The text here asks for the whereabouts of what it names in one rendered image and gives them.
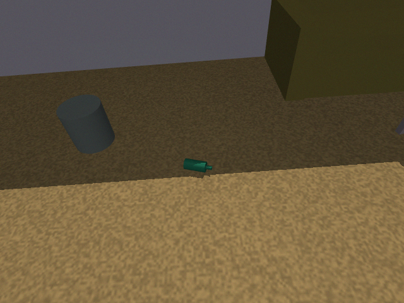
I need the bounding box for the sofa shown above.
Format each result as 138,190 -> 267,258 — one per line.
264,0 -> 404,101

